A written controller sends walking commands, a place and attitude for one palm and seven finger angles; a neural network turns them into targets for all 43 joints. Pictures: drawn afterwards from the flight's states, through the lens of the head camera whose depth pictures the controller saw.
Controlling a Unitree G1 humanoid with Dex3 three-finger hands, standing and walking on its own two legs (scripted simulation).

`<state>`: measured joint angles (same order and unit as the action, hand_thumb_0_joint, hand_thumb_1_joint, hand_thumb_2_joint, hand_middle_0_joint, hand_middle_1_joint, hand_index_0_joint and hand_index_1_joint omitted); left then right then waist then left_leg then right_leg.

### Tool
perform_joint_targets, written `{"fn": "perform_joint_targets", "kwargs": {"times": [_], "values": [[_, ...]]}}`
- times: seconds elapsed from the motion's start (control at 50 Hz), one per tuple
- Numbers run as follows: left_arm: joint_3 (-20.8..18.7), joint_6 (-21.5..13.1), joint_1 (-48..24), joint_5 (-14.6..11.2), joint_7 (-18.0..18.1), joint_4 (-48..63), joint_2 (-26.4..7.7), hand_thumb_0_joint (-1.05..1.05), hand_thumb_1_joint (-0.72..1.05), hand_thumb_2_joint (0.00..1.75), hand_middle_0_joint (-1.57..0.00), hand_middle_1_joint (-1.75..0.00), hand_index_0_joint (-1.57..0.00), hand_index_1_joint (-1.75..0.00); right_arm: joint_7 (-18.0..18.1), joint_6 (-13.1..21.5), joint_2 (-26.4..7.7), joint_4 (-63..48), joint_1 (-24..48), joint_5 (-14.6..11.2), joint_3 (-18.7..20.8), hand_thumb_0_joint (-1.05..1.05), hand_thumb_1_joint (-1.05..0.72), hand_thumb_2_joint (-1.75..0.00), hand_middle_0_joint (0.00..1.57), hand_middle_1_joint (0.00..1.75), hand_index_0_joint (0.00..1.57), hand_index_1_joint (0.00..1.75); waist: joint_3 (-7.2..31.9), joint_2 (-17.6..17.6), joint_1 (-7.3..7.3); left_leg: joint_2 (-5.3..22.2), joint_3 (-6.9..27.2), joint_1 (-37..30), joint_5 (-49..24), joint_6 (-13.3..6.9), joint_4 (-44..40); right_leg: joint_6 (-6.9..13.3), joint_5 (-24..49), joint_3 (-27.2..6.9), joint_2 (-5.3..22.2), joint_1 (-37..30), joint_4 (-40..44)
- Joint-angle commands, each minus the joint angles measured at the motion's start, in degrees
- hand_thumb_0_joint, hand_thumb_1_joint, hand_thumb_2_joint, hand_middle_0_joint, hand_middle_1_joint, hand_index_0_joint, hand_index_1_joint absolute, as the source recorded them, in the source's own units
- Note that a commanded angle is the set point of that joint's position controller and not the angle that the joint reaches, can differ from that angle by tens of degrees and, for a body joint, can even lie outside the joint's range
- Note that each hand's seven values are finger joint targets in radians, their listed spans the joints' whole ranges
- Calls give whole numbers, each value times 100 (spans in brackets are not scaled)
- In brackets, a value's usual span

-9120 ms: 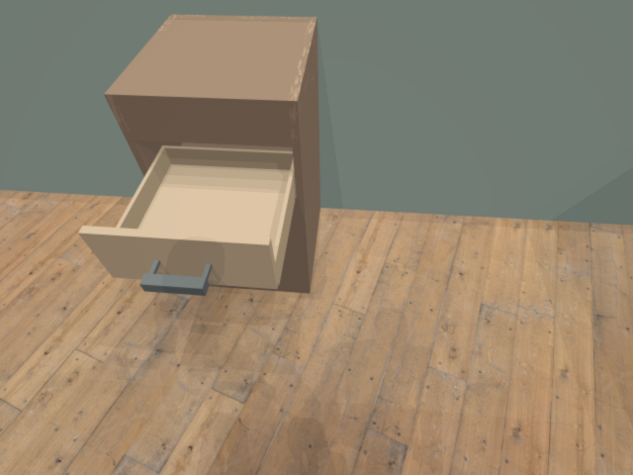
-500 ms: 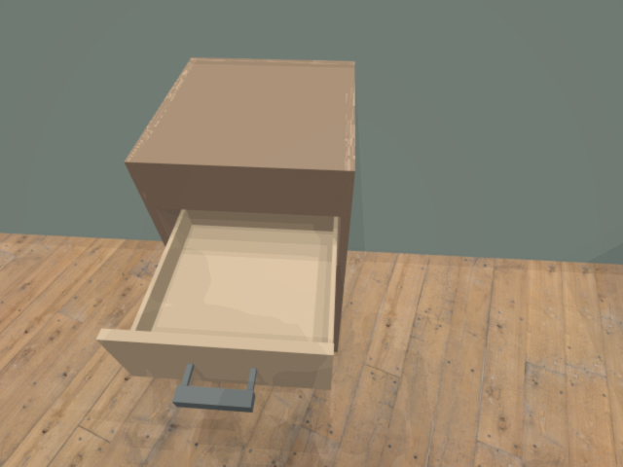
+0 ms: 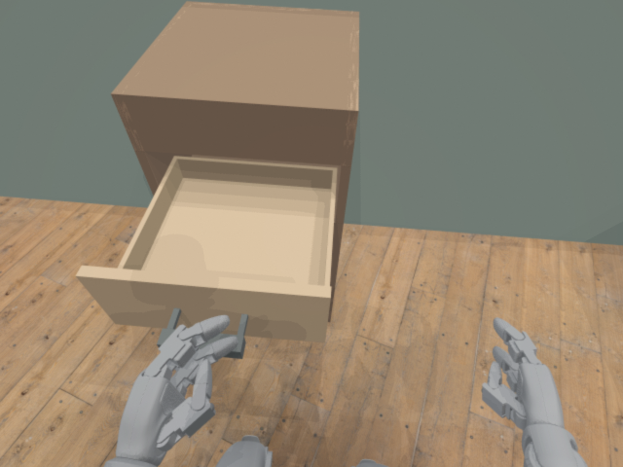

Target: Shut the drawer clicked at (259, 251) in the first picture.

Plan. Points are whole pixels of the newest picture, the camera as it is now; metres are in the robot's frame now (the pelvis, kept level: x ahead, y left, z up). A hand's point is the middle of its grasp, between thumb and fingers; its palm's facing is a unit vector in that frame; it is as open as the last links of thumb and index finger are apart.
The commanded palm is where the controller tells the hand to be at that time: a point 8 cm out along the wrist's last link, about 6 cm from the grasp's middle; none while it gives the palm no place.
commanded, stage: raise the hand and make a fist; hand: left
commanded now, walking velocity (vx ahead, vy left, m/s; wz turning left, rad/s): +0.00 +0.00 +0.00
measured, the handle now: (206, 330) +0.34 +0.19 -0.10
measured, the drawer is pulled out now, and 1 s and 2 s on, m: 0.30 0.30 0.30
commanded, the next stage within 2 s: bring the fist close to the handle in 1.52 s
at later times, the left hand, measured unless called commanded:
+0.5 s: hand (188, 429) +0.17 +0.15 +0.01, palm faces -0.03 -1.00 +0.00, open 3.7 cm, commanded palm +0.14 +0.21 +0.01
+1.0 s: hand (181, 443) +0.16 +0.15 +0.01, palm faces -0.02 -1.00 +0.03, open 3.2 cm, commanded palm +0.12 +0.21 +0.00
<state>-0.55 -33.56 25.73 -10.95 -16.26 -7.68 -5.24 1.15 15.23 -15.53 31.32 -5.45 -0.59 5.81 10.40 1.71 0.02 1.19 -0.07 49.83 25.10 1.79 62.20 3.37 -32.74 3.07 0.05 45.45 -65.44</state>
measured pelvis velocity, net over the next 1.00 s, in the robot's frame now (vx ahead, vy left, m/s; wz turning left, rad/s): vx -0.01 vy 0.04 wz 0.00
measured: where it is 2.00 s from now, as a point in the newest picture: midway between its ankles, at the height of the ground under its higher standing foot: outside the picture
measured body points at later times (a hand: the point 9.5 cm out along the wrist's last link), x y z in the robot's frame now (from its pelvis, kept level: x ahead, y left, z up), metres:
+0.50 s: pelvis -0.03 +0.02 -0.03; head +0.03 +0.02 +0.41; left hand +0.17 +0.21 +0.01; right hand +0.12 -0.21 -0.12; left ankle +0.05 +0.14 -0.66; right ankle +0.00 -0.08 -0.66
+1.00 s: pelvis -0.01 +0.04 -0.04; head +0.06 +0.05 +0.40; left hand +0.15 +0.21 +0.01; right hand +0.22 -0.16 -0.09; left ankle +0.05 +0.14 -0.66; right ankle +0.00 -0.08 -0.66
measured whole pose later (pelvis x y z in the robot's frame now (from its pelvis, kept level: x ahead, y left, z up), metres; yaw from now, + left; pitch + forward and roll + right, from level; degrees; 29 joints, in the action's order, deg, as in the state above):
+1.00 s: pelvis -0.01 +0.04 -0.04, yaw +0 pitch +18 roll -4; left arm 7.3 -25.1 38.7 -5.4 -4.7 13.8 -7.3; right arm 0.3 5.8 -10.0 21.9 -9.1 0.2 -1.1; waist 11.3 -2.2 -1.2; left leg 0.8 2.4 65.2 29.8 -1.3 76.9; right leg 0.5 -35.9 5.3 0.2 57.1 -75.1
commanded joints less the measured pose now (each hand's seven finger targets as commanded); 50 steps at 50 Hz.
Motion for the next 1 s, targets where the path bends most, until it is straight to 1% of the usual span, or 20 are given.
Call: {"fn": "perform_joint_targets", "kwargs": {"times": [0.0,0.04,0.06,0.1,0.12,0.16,0.22,0.26,0.3,0.34,0.36,0.38,0.46,0.54,0.58,0.66,0.7,0.76,0.86,0.98], "values": [[-464,17,351,-152,323,1788,-751,0,90,90,-60,-73,-60,-73,42,-137,-288,-1373,357,-70,-32,0,-90,-90,20,30,20,30,654,-316,-223,-268,-120,-25,-317,-334,12,-153,671,-734,94,-60,995],[-388,-55,-99,-73,516,2490,-825,0,90,90,-64,-78,-64,-78,122,-179,-256,-1411,93,-43,-87,0,-90,-90,20,30,20,30,845,-482,-46,-164,-12,-56,-319,-392,205,-138,598,-677,24,214,894],[-357,-98,-254,-49,567,2679,-855,0,90,90,-66,-80,-66,-80,162,-200,-255,-1365,-32,-24,-109,0,-90,-90,20,30,20,30,821,-353,75,-102,45,-3,-298,-407,288,-157,559,-662,-39,385,883],[-66,-181,-346,-42,493,2919,-723,0,90,90,-70,-84,-70,-84,199,-169,-249,-1371,-149,9,-194,0,-90,-90,20,30,20,30,866,-581,172,-62,127,-13,-304,-422,376,-135,527,-552,-72,551,812],[85,-187,-543,-51,418,2938,-695,0,90,90,-72,-86,-72,-86,214,-114,-260,-1325,-175,7,-235,0,-90,-90,20,30,20,30,823,-581,277,-47,175,20,-264,-434,432,-148,465,-530,-81,675,819],[217,-16,-466,-37,278,2639,-659,0,90,90,-76,-91,-76,-91,242,-33,-309,-1233,-182,-3,-292,0,-90,-90,20,30,20,30,757,-414,338,-19,250,136,-74,-443,471,-163,148,-499,-113,822,867],[181,420,-266,-87,185,2304,-714,0,90,90,-82,-97,-82,-97,263,37,-331,-1196,-160,-49,-340,0,-90,-90,20,30,20,30,803,-245,251,-46,294,343,257,-417,405,-189,-412,-526,-65,745,1003],[-30,778,51,-47,291,1962,-800,0,90,90,-86,-101,-86,-101,273,-4,-300,-1185,-19,-90,-345,0,-90,-90,20,30,20,30,767,-75,76,-59,301,443,351,-397,295,-182,-651,-516,-63,639,1048],[-227,937,256,-87,491,2270,-852,0,90,90,-90,-106,-90,-106,243,-49,-233,-1273,2,-88,-333,0,-90,-90,20,30,20,30,1097,-109,-90,-96,250,365,246,-391,225,-186,-631,-537,-3,370,1048],[-210,965,378,-45,725,2462,-759,0,90,90,-94,-110,-94,-110,211,-99,-172,-1310,24,-82,-343,0,-90,-90,20,30,20,30,1041,-149,-134,-92,235,299,163,-385,119,-172,-511,-424,-10,377,985],[-316,974,506,28,871,2329,-809,0,90,90,-96,-112,-96,-112,212,-143,-172,-1253,80,-62,-326,0,-90,-90,20,30,20,30,983,6,-157,-62,269,336,197,-382,68,-166,-500,-311,-50,465,915],[-141,875,432,27,969,2570,-662,0,90,90,-98,-114,-98,-114,191,-147,-154,-1304,25,-42,-346,0,-90,-90,20,30,20,30,972,13,-91,-77,270,343,177,-388,65,-172,-463,-289,-36,482,877],[-24,485,609,176,1176,2630,-659,0,90,90,-106,-123,-106,-123,151,-158,-201,-1244,-15,-14,-294,0,-90,-90,20,30,20,30,755,-131,-19,-61,247,366,344,-371,59,-141,-538,-196,-53,814,775],[397,227,853,269,1169,2747,-410,0,90,90,-114,-132,-114,-132,98,-127,-285,-1322,-153,15,-256,0,-90,-90,20,30,20,30,838,-286,59,-58,297,227,389,-361,43,-116,-325,-12,-66,1025,521],[579,209,840,329,1193,2846,-338,0,90,90,-118,-136,-118,-136,75,-145,-310,-1370,-197,18,-253,0,-90,-90,20,30,20,30,910,-345,113,-58,351,166,372,-370,52,-114,-194,43,-70,1100,418],[472,293,1078,452,1288,2998,-509,0,90,90,-126,-145,-126,-145,60,-291,-312,-1471,-232,29,-210,0,-90,-90,20,30,20,30,1102,-309,37,-29,398,69,166,-359,55,-102,72,108,-96,1058,275],[588,326,1169,480,1318,3167,-404,0,90,90,-130,-149,-130,-149,34,-372,-301,-1586,-223,37,-221,0,-90,-90,20,30,20,30,1133,-486,24,-33,397,-32,53,-346,62,-99,190,135,-94,1082,226],[561,415,1331,535,1360,3146,-423,0,90,90,-136,-156,-136,-156,15,-515,-266,-1642,-229,44,-224,0,-90,-90,20,30,20,30,1136,-383,1,-20,421,-56,-148,-346,76,-95,381,152,-120,1018,204],[647,479,1533,532,1204,3183,-401,0,90,90,-140,-160,-140,-160,0,-668,-224,-1721,-176,42,-249,0,-90,-90,20,30,20,30,1092,-285,13,-31,422,-14,-366,-363,192,-101,635,133,-143,952,189],[847,436,1519,506,1044,3435,-314,0,90,90,-140,-160,-140,-160,-28,-690,-217,-1810,-168,56,-292,0,-90,-90,20,30,20,30,1106,-469,68,-44,465,-23,-420,-369,308,-106,648,165,-133,1095,70]]}}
